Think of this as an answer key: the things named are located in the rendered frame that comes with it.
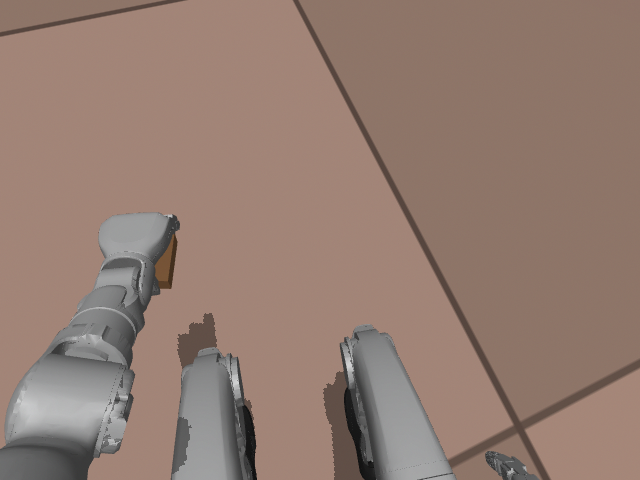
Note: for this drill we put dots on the left robot arm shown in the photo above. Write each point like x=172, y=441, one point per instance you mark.
x=73, y=404

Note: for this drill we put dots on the right robot foot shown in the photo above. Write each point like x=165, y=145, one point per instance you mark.
x=366, y=468

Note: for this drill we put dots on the right robot hand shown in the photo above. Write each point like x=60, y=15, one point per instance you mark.
x=508, y=468

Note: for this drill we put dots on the small box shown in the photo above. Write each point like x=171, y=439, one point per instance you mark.
x=165, y=265

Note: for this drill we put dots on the left robot hand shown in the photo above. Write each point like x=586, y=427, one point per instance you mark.
x=148, y=234

